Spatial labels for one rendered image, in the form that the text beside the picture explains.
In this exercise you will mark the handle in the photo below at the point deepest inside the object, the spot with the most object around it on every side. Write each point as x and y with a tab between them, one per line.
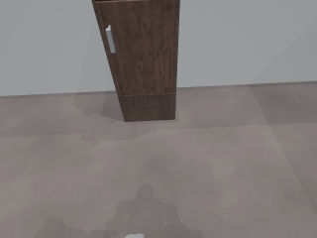
110	40

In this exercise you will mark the cupboard door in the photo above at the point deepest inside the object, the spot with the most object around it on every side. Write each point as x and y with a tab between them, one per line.
143	32

